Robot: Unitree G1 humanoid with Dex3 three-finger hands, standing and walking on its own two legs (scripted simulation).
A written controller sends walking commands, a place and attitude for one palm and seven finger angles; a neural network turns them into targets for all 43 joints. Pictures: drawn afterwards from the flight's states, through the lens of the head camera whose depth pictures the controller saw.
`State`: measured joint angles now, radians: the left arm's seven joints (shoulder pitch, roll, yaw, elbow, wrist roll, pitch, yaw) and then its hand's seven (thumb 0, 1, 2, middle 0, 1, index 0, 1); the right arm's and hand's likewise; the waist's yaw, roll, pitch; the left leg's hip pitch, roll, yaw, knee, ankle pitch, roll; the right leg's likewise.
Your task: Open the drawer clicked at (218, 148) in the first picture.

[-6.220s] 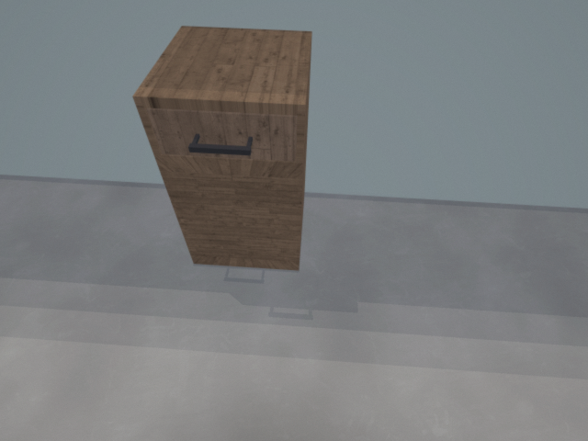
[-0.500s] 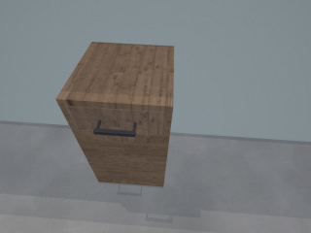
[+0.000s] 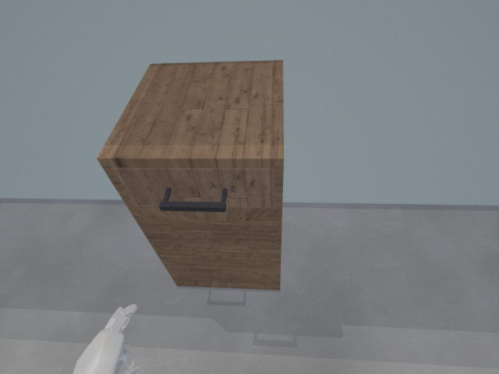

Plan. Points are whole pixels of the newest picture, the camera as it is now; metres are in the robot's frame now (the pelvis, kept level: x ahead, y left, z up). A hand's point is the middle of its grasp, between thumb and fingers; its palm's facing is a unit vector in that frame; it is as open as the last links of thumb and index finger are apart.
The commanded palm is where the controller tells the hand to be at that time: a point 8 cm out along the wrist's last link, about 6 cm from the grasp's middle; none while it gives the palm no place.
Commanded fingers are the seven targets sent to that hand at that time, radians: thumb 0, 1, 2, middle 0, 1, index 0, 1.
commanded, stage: raise the hand with hooked fingers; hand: left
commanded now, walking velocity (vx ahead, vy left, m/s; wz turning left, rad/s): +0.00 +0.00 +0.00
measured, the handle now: (194, 199) +0.52 +0.18 -0.11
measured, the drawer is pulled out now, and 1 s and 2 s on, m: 0.00 0.00 0.00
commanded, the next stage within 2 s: move the hooked fingers above the handle in 1.72 s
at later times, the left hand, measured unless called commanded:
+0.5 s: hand (127, 333) +0.19 +0.21 -0.02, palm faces +0.03 -0.10 -0.99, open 10.1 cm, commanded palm +0.17 +0.21 +0.03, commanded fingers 0.00 0.08 0.55 -0.26 -0.82 -0.26 -0.82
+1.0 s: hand (116, 279) +0.25 +0.23 +0.03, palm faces +0.06 -0.11 -0.99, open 13.0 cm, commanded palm +0.23 +0.23 +0.10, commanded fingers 0.00 -0.50 0.30 -0.30 -1.20 -0.30 -1.20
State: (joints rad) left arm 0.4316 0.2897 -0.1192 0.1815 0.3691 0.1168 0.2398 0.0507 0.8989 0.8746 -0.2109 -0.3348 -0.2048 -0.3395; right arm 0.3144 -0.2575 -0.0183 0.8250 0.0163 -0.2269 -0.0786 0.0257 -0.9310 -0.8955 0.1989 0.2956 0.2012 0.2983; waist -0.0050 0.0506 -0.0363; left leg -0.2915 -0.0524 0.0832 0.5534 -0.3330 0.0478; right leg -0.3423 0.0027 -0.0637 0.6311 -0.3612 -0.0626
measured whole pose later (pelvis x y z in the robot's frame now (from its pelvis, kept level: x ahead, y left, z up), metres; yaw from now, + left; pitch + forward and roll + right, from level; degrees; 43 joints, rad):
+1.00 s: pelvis -0.03 +0.00 +0.00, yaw -1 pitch +5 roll +1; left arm 0.07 0.38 -0.08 0.09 0.99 0.04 0.29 0.00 -0.28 0.40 -0.31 -1.06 -0.31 -1.06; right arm 0.11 -0.27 -0.04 0.62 -0.01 0.13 -0.03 0.01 -0.91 -0.90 0.20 0.30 0.20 0.30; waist 0.06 0.06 -0.04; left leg -0.38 -0.03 0.09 0.60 -0.32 0.05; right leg -0.41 0.02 -0.06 0.63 -0.31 -0.06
